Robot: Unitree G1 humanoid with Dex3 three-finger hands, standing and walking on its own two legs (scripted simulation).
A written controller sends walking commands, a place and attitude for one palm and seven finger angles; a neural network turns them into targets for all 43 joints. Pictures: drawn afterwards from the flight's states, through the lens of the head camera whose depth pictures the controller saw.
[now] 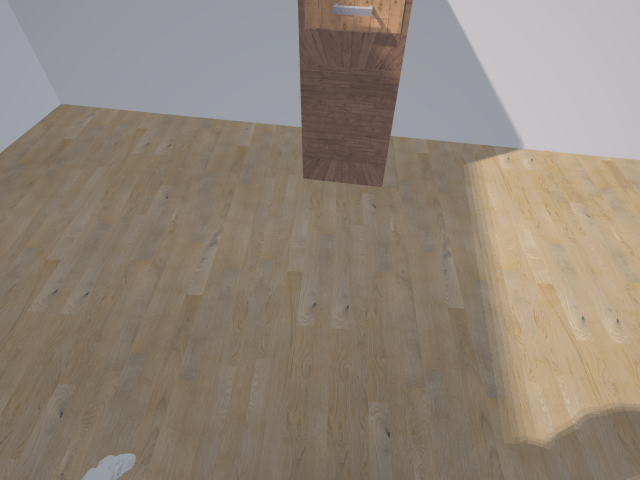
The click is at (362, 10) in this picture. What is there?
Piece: drawer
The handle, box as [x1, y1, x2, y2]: [332, 3, 372, 16]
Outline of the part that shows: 332,6 332,13 371,16 372,7 370,5 368,7 338,5 337,3 335,3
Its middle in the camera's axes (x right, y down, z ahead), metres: +0.11 -0.80 +1.34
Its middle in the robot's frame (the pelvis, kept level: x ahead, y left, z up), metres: +1.55 -0.04 +0.03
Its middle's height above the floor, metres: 0.80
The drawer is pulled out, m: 0.00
